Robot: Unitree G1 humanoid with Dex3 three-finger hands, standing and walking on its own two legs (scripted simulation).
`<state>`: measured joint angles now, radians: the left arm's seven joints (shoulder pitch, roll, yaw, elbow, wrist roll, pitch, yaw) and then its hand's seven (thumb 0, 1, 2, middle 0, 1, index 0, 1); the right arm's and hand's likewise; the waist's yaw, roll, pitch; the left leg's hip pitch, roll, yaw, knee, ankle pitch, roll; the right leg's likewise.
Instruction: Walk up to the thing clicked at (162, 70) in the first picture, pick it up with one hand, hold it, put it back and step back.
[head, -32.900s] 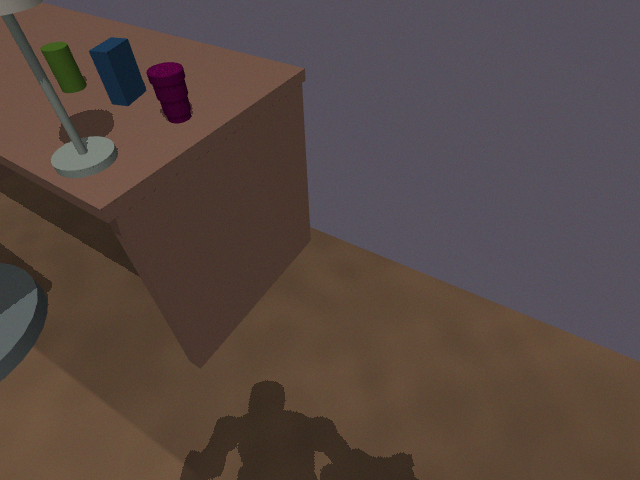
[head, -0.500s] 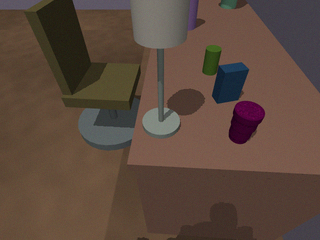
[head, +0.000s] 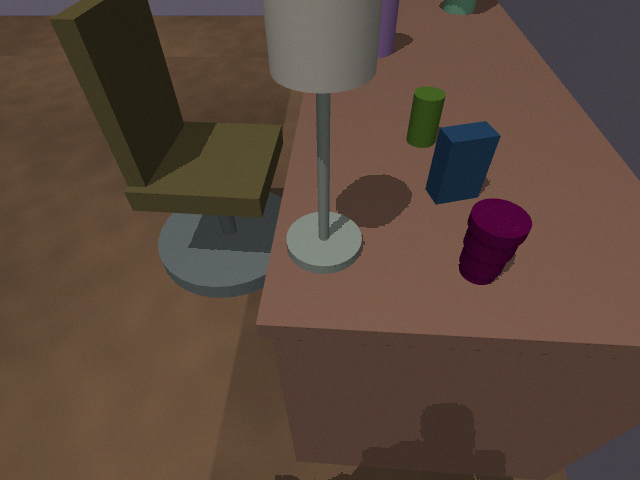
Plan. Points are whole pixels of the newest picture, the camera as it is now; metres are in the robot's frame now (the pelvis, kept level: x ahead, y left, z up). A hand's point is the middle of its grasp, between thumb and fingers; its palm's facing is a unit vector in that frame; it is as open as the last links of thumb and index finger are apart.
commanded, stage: stand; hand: right
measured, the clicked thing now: (488, 246) +0.47 -0.23 +0.02
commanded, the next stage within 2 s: step back in 1.94 s
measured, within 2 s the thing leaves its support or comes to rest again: neither
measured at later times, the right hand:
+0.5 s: hand out of the picture +0.07 -0.25 -0.16, palm faces -0.04 +0.94 -0.35, open 7.4 cm
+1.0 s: hand out of the picture +0.08 -0.25 -0.16, palm faces -0.03 +0.94 -0.35, open 7.4 cm
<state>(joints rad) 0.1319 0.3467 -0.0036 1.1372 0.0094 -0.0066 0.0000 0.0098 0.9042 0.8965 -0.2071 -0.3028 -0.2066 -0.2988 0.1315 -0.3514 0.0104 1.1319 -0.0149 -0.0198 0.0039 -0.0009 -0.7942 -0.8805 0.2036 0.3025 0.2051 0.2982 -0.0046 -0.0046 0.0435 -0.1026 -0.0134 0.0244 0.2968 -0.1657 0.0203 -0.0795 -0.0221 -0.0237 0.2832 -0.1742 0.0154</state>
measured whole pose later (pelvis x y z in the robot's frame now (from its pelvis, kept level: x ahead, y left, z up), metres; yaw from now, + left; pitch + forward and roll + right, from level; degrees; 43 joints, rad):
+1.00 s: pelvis +0.01 +0.00 +0.00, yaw +0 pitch -1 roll +0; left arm 0.13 0.35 0.00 1.13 0.01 -0.01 0.00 0.01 0.90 0.90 -0.21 -0.30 -0.21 -0.30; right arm 0.12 -0.35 0.01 1.13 -0.01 -0.02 0.00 0.00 -0.90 -0.90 0.20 0.30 0.21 0.30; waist 0.00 -0.01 0.04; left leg -0.09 -0.02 0.02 0.29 -0.18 0.02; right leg -0.07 -0.03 -0.02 0.28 -0.19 0.02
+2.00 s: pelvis +0.01 +0.00 +0.00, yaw +0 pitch -1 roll +0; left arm 0.11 0.36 0.02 1.10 -0.01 0.00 0.00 0.01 0.90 0.90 -0.21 -0.30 -0.21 -0.30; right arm 0.11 -0.35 0.00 1.11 -0.01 -0.01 0.01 0.00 -0.90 -0.90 0.20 0.30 0.21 0.30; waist 0.00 0.00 0.07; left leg -0.12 -0.01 0.03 0.33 -0.19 0.02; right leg -0.11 -0.02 -0.02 0.35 -0.21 0.01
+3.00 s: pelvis -0.21 +0.01 -0.02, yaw -3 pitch -1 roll +1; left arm 0.16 0.35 0.06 0.83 0.03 0.04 0.00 0.01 0.90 0.90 -0.21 -0.30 -0.21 -0.30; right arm 0.12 -0.41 -0.04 0.87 0.01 0.04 -0.02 0.00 -0.90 -0.90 0.20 0.30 0.21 0.30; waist 0.02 0.03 0.16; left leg -0.45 -0.10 -0.12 1.12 -0.52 -0.01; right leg -0.29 0.01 0.05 0.60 -0.29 -0.02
